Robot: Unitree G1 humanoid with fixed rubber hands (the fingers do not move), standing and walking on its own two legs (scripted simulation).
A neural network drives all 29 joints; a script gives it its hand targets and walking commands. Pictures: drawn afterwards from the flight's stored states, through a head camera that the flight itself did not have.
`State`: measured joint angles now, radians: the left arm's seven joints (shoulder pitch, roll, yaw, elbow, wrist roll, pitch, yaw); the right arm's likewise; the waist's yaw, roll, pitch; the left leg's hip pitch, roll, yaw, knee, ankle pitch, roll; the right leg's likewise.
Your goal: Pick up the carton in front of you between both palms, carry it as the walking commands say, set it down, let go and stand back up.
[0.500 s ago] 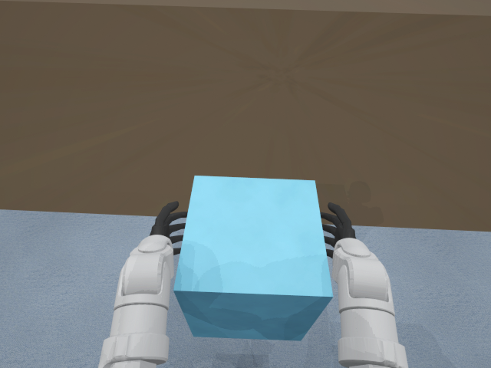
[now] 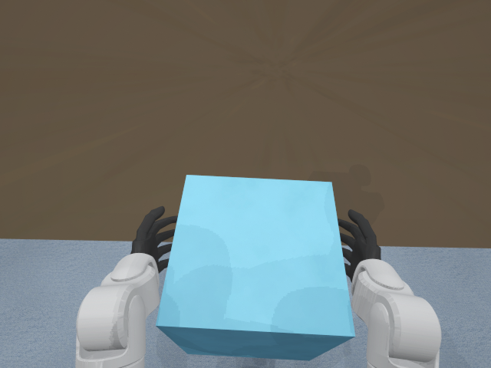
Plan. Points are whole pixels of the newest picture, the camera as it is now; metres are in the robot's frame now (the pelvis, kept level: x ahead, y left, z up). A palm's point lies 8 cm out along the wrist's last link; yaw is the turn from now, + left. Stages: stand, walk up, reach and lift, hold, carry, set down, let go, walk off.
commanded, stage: carry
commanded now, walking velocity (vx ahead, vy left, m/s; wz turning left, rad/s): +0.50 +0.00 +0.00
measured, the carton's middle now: (253, 275) +0.25 -0.01 +0.04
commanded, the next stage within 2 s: none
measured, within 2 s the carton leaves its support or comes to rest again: neither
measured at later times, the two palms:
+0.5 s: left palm (167, 141) +0.56 +0.17 +0.07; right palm (303, 138) +0.56 -0.13 +0.08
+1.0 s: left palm (195, 49) +0.95 +0.14 +0.12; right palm (293, 49) +0.96 -0.16 +0.12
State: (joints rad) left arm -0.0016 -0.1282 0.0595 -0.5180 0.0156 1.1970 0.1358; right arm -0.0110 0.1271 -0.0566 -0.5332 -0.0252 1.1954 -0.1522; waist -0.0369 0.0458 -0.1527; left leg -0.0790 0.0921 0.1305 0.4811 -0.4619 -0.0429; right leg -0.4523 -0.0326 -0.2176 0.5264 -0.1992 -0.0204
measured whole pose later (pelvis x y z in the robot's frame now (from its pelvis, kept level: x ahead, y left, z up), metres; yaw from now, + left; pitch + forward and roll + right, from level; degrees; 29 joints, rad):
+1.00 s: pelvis +0.66 -0.01 -0.02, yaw +0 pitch +2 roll -1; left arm -0.30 -0.09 0.11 -0.38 -0.03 1.19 0.19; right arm -0.29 0.06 -0.13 -0.40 0.03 1.18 -0.18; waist 0.03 0.05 -0.06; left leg -0.03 0.09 0.15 0.78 -0.51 -0.01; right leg -0.55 -0.03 -0.22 0.67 -0.23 -0.10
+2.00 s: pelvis +1.31 -0.03 +0.06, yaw +1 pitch +4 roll +0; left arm -0.59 -0.11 0.26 -0.14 -0.01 1.19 0.21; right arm -0.61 0.11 -0.33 -0.15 -0.02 1.19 -0.18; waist 0.10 0.00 0.02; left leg -0.55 0.00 0.00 1.36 -0.42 0.06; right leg -0.45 0.01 -0.13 0.62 -0.37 -0.07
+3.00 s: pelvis +1.94 -0.01 +0.13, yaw +0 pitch +5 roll +1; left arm -0.65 -0.08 0.26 -0.11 -0.03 1.18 0.20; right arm -0.62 0.10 -0.32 -0.16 -0.04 1.18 -0.17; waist 0.06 -0.02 -0.04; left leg -0.64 0.02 0.11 0.70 -0.31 0.05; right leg -0.15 -0.04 -0.10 0.48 -0.52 -0.01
